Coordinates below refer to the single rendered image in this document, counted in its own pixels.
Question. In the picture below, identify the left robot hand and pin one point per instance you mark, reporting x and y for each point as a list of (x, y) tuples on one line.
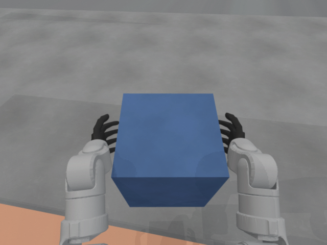
[(100, 128)]

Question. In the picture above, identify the robot left forearm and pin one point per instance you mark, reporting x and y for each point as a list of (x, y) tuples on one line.
[(85, 216)]

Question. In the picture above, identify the robot right forearm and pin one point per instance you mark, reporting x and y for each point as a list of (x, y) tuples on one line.
[(257, 181)]

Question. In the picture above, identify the right robot hand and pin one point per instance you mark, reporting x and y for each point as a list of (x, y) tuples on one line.
[(235, 130)]

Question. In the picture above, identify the carton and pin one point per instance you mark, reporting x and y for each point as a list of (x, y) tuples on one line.
[(169, 150)]

